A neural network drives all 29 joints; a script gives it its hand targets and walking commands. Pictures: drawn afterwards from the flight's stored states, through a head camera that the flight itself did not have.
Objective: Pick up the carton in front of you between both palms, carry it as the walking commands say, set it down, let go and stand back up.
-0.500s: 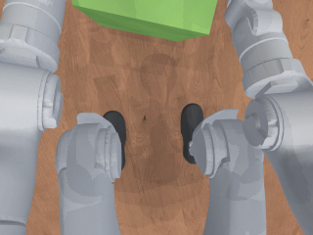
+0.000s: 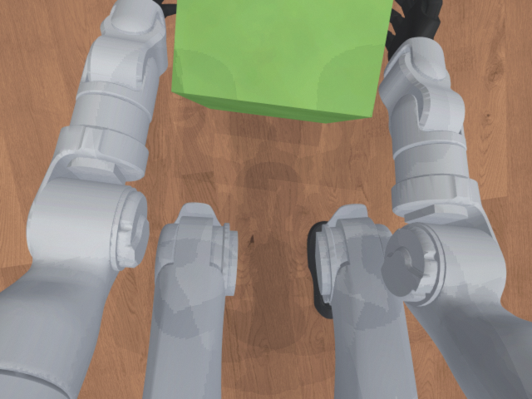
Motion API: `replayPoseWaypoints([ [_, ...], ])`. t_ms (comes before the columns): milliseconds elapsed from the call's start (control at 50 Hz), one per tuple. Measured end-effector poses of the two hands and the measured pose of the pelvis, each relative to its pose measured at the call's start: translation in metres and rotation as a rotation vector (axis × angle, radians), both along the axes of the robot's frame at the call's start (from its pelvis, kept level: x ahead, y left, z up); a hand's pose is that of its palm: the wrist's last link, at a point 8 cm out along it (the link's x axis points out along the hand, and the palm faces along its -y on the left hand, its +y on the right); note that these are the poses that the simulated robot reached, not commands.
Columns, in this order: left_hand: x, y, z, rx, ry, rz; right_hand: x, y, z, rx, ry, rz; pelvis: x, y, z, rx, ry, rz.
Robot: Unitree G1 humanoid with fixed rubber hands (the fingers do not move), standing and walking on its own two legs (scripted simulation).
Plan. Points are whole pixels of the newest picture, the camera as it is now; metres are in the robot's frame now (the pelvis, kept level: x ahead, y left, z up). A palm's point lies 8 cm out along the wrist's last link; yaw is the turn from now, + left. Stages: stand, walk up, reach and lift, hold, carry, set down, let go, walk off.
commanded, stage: reach and lift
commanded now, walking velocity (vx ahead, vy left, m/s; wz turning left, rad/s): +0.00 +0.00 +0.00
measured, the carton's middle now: (279, 36) +0.55 +0.01 -0.19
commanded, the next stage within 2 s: none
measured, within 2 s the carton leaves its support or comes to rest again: neither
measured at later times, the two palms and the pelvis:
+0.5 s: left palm out of the picture +0.49 +0.16 +0.05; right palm out of the picture +0.49 -0.14 +0.06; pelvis -0.01 -0.01 +0.11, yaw +3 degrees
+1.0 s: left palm out of the picture +0.44 +0.16 +0.21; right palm out of the picture +0.44 -0.14 +0.22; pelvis +0.04 -0.01 +0.25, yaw +3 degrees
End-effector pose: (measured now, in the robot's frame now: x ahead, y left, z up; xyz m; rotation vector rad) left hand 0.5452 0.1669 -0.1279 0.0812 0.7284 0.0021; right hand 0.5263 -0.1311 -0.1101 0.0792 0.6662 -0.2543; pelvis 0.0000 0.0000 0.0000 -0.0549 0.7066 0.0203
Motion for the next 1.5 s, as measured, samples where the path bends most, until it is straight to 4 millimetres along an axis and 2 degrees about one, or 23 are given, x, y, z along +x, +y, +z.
replayPoseWaypoints([
  [100, -0.019, 0.009, 0.059, -0.006, 0.004, 0.048, -0.014, 0.008, 0.050, 0.014, -0.001, 0.027, -0.005, -0.004, 0.025, 0.002, 0.016, 0.023],
  [200, -0.035, 0.010, 0.103, 0.009, 0.015, 0.057, -0.028, 0.009, 0.091, 0.016, 0.012, 0.037, -0.013, -0.006, 0.052, 0.003, 0.032, 0.036],
  [300, -0.040, 0.000, 0.135, -0.005, 0.004, 0.053, -0.036, -0.001, 0.124, -0.004, 0.000, 0.034, -0.019, -0.007, 0.073, 0.006, 0.032, 0.039],
  [420, -0.045, -0.007, 0.159, -0.010, 0.000, 0.061, -0.038, -0.008, 0.151, -0.009, -0.003, 0.039, -0.019, -0.007, 0.096, 0.015, 0.043, 0.028],
  [540, -0.056, 0.000, 0.187, -0.009, -0.003, 0.091, -0.039, -0.001, 0.181, -0.010, -0.006, 0.069, -0.007, -0.010, 0.121, 0.026, 0.043, 0.024],
  [660, -0.070, 0.005, 0.229, -0.025, -0.007, 0.120, -0.046, 0.004, 0.225, -0.010, -0.011, 0.087, 0.009, -0.011, 0.153, 0.026, 0.010, 0.034],
  [880, -0.095, -0.005, 0.302, -0.028, 0.009, 0.120, -0.072, -0.006, 0.298, -0.004, 0.004, 0.078, 0.032, -0.008, 0.221, 0.033, -0.087, 0.039],
  [1120, -0.124, -0.006, 0.374, -0.039, 0.004, 0.165, -0.092, -0.007, 0.369, -0.003, -0.001, 0.110, 0.049, -0.009, 0.284, 0.054, -0.238, 0.030],
  [1340, -0.145, -0.008, 0.440, -0.038, -0.003, 0.182, -0.106, -0.008, 0.436, -0.008, -0.007, 0.131, 0.075, -0.011, 0.339, 0.064, -0.405, 0.039],
  [1500, -0.160, -0.011, 0.487, -0.022, -0.006, 0.189, -0.119, -0.011, 0.479, -0.017, -0.008, 0.156, 0.092, -0.011, 0.371, 0.072, -0.546, 0.038],
])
